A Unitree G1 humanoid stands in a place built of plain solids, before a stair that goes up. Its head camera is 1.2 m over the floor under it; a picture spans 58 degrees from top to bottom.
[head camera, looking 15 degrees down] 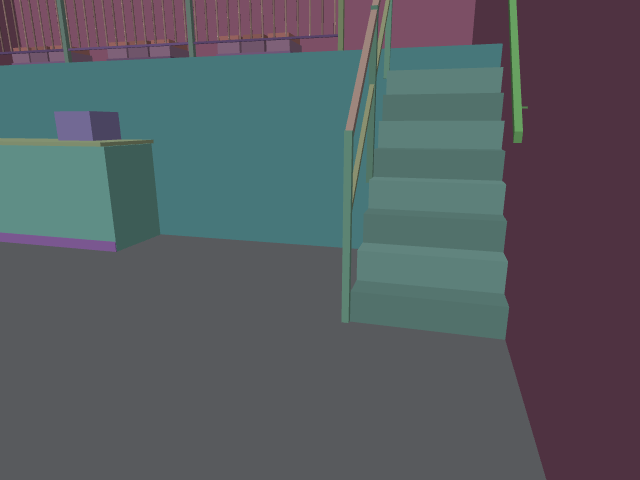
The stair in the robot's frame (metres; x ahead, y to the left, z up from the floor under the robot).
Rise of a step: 0.20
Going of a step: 0.20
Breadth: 0.91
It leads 15 degrees to the right of straight ahead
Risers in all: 9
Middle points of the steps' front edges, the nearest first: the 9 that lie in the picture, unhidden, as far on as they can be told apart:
2.38 -0.63 0.20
2.57 -0.68 0.41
2.77 -0.73 0.61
2.97 -0.79 0.82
3.16 -0.84 1.02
3.36 -0.89 1.22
3.56 -0.95 1.43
3.75 -1.00 1.63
3.95 -1.05 1.84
